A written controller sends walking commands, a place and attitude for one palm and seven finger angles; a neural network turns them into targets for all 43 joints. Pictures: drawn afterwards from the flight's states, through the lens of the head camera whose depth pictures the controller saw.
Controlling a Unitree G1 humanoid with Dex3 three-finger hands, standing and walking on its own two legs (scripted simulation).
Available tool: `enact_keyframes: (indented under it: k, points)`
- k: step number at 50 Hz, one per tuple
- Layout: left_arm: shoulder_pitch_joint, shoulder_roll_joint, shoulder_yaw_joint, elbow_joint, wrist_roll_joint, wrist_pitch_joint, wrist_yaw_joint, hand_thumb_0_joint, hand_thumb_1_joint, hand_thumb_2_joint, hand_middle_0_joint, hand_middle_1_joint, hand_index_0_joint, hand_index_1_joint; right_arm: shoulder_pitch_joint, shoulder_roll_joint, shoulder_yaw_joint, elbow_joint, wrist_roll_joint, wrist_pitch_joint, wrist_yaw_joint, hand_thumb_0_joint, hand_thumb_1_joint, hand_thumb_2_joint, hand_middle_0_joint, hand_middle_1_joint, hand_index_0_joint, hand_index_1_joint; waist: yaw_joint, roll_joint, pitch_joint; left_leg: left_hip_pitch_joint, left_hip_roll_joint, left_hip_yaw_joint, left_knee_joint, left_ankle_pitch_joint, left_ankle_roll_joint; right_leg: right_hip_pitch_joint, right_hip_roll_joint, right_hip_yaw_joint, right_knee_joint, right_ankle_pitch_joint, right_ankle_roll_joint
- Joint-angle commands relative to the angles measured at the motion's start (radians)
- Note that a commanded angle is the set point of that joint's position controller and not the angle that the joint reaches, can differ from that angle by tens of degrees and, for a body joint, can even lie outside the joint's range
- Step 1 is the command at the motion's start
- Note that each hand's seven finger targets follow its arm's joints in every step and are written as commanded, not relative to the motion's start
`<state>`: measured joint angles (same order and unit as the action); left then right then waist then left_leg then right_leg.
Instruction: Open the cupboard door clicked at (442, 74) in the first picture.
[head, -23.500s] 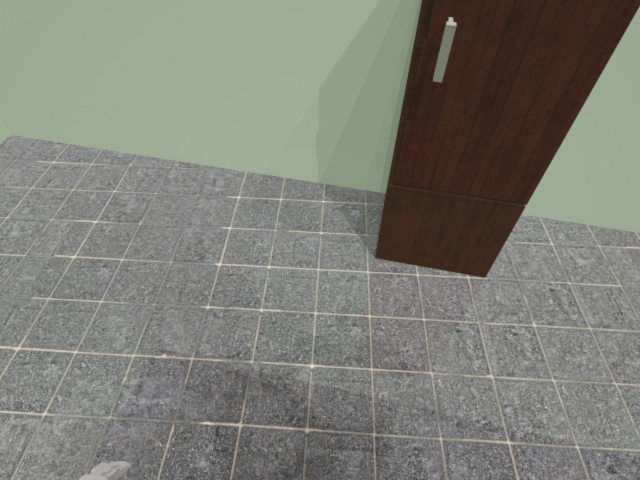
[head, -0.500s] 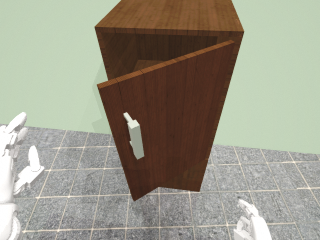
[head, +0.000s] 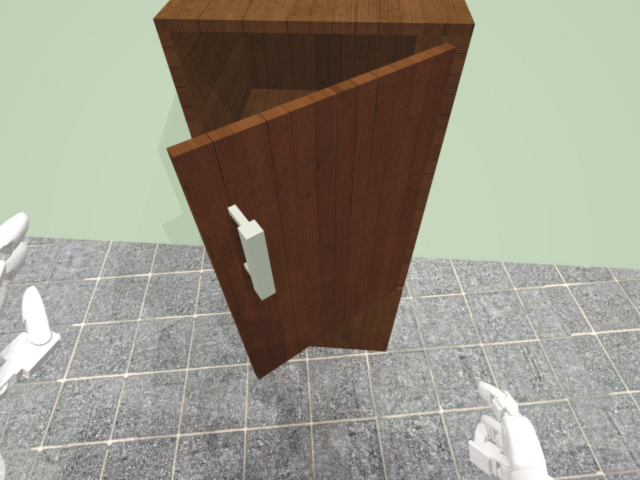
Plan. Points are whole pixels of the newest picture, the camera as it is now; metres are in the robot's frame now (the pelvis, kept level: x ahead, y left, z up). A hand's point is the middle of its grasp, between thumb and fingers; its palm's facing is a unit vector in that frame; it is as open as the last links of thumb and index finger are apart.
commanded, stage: step back with the hand held close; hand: left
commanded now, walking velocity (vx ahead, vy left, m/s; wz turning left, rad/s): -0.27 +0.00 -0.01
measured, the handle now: (250, 253) +0.36 +0.13 +0.09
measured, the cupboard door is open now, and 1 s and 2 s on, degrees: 40 40 40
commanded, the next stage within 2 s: stop stepping back and stand still in 1.00 s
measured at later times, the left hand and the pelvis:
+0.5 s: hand out of the picture +0.12 +0.28 +0.15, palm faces +0.44 -0.73 -0.52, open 7.4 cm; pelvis -0.08 +0.01 -0.02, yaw +2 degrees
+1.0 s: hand out of the picture +0.03 +0.27 +0.16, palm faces +0.52 -0.68 -0.52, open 7.4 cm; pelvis -0.15 -0.02 -0.03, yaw +6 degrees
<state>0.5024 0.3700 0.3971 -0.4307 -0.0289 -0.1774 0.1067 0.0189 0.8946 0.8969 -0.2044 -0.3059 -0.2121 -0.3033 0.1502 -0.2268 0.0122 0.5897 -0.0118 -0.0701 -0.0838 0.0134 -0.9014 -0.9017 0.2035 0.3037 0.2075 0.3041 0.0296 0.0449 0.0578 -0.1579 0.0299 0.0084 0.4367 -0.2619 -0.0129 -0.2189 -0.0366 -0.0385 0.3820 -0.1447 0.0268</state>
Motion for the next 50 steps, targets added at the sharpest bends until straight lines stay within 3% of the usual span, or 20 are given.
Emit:
enact_keyframes:
  k: [1,6,14,17,20,23,28,30,33,36,39,41,42,43,44,45,46,47,49,50]
  points:
    - [0.048,0.201,0.149,-0.229,-0.004,-0.056,0.032,0.000,0.900,0.900,-0.200,-0.300,-0.200,-0.300,-0.080,-0.106,-0.057,-0.175,0.004,-0.021,-0.011,0.000,-0.900,-0.900,0.200,0.300,0.200,0.300,-0.008,-0.005,-0.249,-0.032,0.025,0.005,-0.005,0.429,0.013,0.157,-0.034,0.013,0.065,0.406,-0.023]
    - [0.060,0.219,0.173,-0.254,-0.003,-0.060,0.044,0.000,0.900,0.900,-0.200,-0.300,-0.200,-0.300,-0.082,-0.104,-0.066,-0.188,0.010,-0.010,-0.015,0.000,-0.900,-0.900,0.200,0.300,0.200,0.300,-0.009,-0.008,-0.221,-0.105,0.031,-0.004,-0.007,0.330,0.017,0.118,-0.037,0.028,0.088,0.336,-0.020]
    - [0.020,0.223,0.176,-0.265,0.015,-0.092,0.063,0.000,0.900,0.900,-0.200,-0.300,-0.200,-0.300,-0.054,-0.120,-0.066,-0.191,0.014,-0.036,-0.017,0.000,-0.900,-0.900,0.200,0.300,0.200,0.300,-0.019,-0.033,-0.121,-0.325,0.024,-0.029,-0.030,-0.195,0.055,0.041,-0.045,0.090,0.031,-0.098,-0.018]
    - [0.009,0.224,0.180,-0.276,0.022,-0.106,0.071,0.000,0.900,0.900,-0.200,-0.300,-0.200,-0.300,-0.039,-0.127,-0.067,-0.188,0.012,-0.052,-0.020,0.000,-0.900,-0.900,0.200,0.300,0.200,0.300,-0.023,-0.015,-0.123,-0.351,0.029,-0.047,-0.024,-0.270,0.061,0.019,-0.045,0.093,0.031,-0.187,-0.021]
    - [-0.015,0.233,0.194,-0.297,0.035,-0.120,0.076,0.000,0.900,0.900,-0.200,-0.300,-0.200,-0.300,-0.042,-0.137,-0.070,-0.192,0.009,-0.069,-0.026,0.000,-0.900,-0.900,0.200,0.300,0.200,0.300,-0.020,0.051,-0.110,-0.462,0.064,-0.095,-0.092,-0.366,0.080,0.087,-0.008,0.071,0.112,-0.197,-0.008]
    - [-0.006,0.213,0.190,-0.296,0.041,-0.128,0.076,0.000,0.900,0.900,-0.200,-0.300,-0.200,-0.300,-0.031,-0.135,-0.071,-0.197,0.013,-0.086,-0.022,0.000,-0.900,-0.900,0.200,0.300,0.200,0.300,-0.018,0.099,-0.126,-0.539,0.093,-0.124,-0.131,-0.375,0.093,0.172,0.034,0.048,0.232,-0.065,0.000]
    - [-0.020,0.213,0.207,-0.302,0.058,-0.155,0.069,0.000,0.900,0.900,-0.200,-0.300,-0.200,-0.300,-0.022,-0.132,-0.075,-0.188,0.006,-0.116,-0.016,0.000,-0.900,-0.900,0.200,0.300,0.200,0.300,-0.019,0.108,-0.094,-0.660,0.086,-0.118,-0.098,-0.497,0.109,0.210,0.047,0.106,0.283,-0.071,-0.004]
    - [-0.053,0.236,0.224,-0.302,0.059,-0.163,0.068,0.000,0.900,0.900,-0.200,-0.300,-0.200,-0.300,-0.014,-0.134,-0.082,-0.180,0.004,-0.121,-0.016,0.000,-0.900,-0.900,0.200,0.300,0.200,0.300,-0.024,0.033,-0.072,-0.619,0.058,-0.097,-0.030,-0.482,0.096,0.127,0.029,0.161,0.217,-0.102,-0.022]
    - [-0.068,0.235,0.206,-0.310,0.032,-0.161,0.066,0.000,0.900,0.900,-0.200,-0.300,-0.200,-0.300,0.000,-0.111,-0.076,-0.149,0.001,-0.125,-0.006,0.000,-0.900,-0.900,0.200,0.300,0.200,0.300,-0.032,-0.101,-0.098,-0.384,-0.020,-0.029,0.134,-0.323,0.042,-0.110,-0.060,0.255,0.041,-0.167,-0.059]
    - [-0.059,0.234,0.192,-0.283,0.017,-0.152,0.073,0.000,0.900,0.900,-0.200,-0.300,-0.200,-0.300,-0.007,-0.094,-0.072,-0.118,0.000,-0.108,-0.003,0.000,-0.900,-0.900,0.200,0.300,0.200,0.300,-0.036,-0.156,-0.135,-0.186,-0.046,-0.004,0.241,-0.220,0.018,-0.277,-0.120,0.256,-0.046,-0.250,-0.081]
    - [-0.051,0.235,0.196,-0.287,0.008,-0.147,0.077,0.000,0.900,0.900,-0.200,-0.300,-0.200,-0.300,-0.018,-0.108,-0.078,-0.128,0.008,-0.089,-0.004,0.000,-0.900,-0.900,0.200,0.300,0.200,0.300,-0.042,-0.093,-0.130,-0.222,-0.007,-0.065,0.147,-0.294,0.041,-0.283,-0.074,0.196,0.012,-0.310,-0.051]
    - [-0.016,0.217,0.205,-0.294,0.010,-0.151,0.079,0.000,0.900,0.900,-0.200,-0.300,-0.200,-0.300,-0.039,-0.123,-0.082,-0.151,0.005,-0.091,-0.015,0.000,-0.900,-0.900,0.200,0.300,0.200,0.300,-0.039,0.095,-0.125,-0.463,0.112,-0.197,-0.065,-0.440,0.099,-0.101,0.017,0.131,0.263,-0.265,-0.017]
    - [-0.018,0.216,0.226,-0.319,0.015,-0.152,0.079,0.000,0.900,0.900,-0.200,-0.300,-0.200,-0.300,-0.051,-0.128,-0.087,-0.160,0.005,-0.099,-0.015,0.000,-0.900,-0.900,0.200,0.300,0.200,0.300,-0.028,0.185,-0.162,-0.588,0.217,-0.298,-0.188,-0.480,0.141,0.045,0.089,0.060,0.480,-0.187,0.010]
    - [-0.036,0.235,0.242,-0.352,0.017,-0.152,0.076,0.000,0.900,0.900,-0.200,-0.300,-0.200,-0.300,-0.057,-0.117,-0.096,-0.162,0.000,-0.106,-0.015,0.000,-0.900,-0.900,0.200,0.300,0.200,0.300,-0.022,0.217,-0.195,-0.607,0.290,-0.338,-0.235,-0.410,0.175,0.100,0.121,0.046,0.636,-0.208,0.016]
    - [-0.041,0.249,0.246,-0.373,0.011,-0.154,0.074,0.000,0.900,0.900,-0.200,-0.300,-0.200,-0.300,-0.045,-0.106,-0.105,-0.159,0.007,-0.123,-0.010,0.000,-0.900,-0.900,0.200,0.300,0.200,0.300,-0.025,0.162,-0.213,-0.499,0.297,-0.303,-0.197,-0.257,0.179,0.027,0.120,0.072,0.676,-0.273,0.005]
    - [-0.002,0.268,0.264,-0.350,0.009,-0.162,0.071,0.000,0.900,0.900,-0.200,-0.300,-0.200,-0.300,-0.045,-0.116,-0.115,-0.154,0.014,-0.138,-0.007,0.000,-0.900,-0.900,0.200,0.300,0.200,0.300,-0.026,0.145,-0.222,-0.447,0.297,-0.269,-0.165,-0.241,0.174,0.003,0.119,0.085,0.653,-0.312,0.002]
    - [0.058,0.203,0.216,-0.291,-0.004,-0.156,0.067,0.000,0.900,0.900,-0.200,-0.300,-0.200,-0.300,-0.058,-0.110,-0.110,-0.151,0.018,-0.151,0.002,0.000,-0.900,-0.900,0.200,0.300,0.200,0.300,-0.023,0.180,-0.168,-0.418,0.283,-0.200,-0.165,-0.255,0.157,-0.039,0.109,0.068,0.589,-0.348,-0.009]
    - [0.068,0.208,0.218,-0.295,-0.008,-0.153,0.066,0.000,0.900,0.900,-0.200,-0.300,-0.200,-0.300,-0.055,-0.111,-0.106,-0.148,0.016,-0.159,0.011,0.000,-0.900,-0.900,0.200,0.300,0.200,0.300,-0.018,0.201,-0.136,-0.410,0.263,-0.165,-0.156,-0.237,0.139,-0.039,0.095,0.043,0.483,-0.359,-0.024]
    - [0.015,0.211,0.186,-0.325,-0.016,-0.155,0.054,0.000,0.900,0.900,-0.200,-0.300,-0.200,-0.300,-0.060,-0.097,-0.088,-0.125,0.007,-0.163,0.023,0.000,-0.900,-0.900,0.200,0.300,0.200,0.300,-0.019,0.118,-0.081,-0.308,0.177,-0.086,-0.002,-0.153,0.067,-0.113,0.034,0.113,0.102,-0.277,-0.066]
    - [-0.043,0.264,0.194,-0.362,0.000,-0.161,0.056,0.000,0.900,0.900,-0.200,-0.300,-0.200,-0.300,-0.054,-0.078,-0.087,-0.122,0.002,-0.152,0.023,0.000,-0.900,-0.900,0.200,0.300,0.200,0.300,-0.038,-0.084,-0.085,-0.285,0.055,-0.018,0.191,-0.185,0.002,-0.191,-0.130,0.417,-0.074,-0.158,-0.143]
